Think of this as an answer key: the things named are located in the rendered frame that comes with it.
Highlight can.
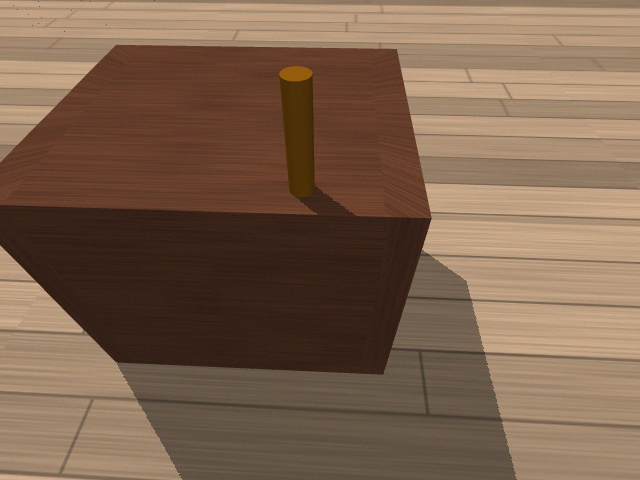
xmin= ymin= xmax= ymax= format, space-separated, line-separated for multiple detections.
xmin=279 ymin=66 xmax=315 ymax=197

